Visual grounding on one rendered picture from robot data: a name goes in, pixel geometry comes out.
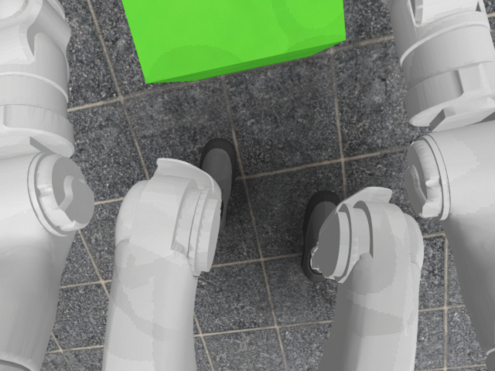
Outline right robot upper arm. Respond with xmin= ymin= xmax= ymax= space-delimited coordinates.
xmin=404 ymin=120 xmax=495 ymax=371

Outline robot right forearm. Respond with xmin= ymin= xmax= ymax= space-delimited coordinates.
xmin=381 ymin=0 xmax=495 ymax=132

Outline robot left forearm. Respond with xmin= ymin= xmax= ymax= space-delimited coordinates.
xmin=0 ymin=0 xmax=74 ymax=159

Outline left robot upper arm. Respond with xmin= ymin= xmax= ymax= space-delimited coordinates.
xmin=0 ymin=151 xmax=94 ymax=371

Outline right robot shin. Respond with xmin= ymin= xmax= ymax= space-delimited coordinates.
xmin=310 ymin=187 xmax=424 ymax=280

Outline robot right thigh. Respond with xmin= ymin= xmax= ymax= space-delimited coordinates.
xmin=317 ymin=201 xmax=421 ymax=371

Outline carton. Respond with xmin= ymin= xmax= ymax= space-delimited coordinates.
xmin=122 ymin=0 xmax=346 ymax=83

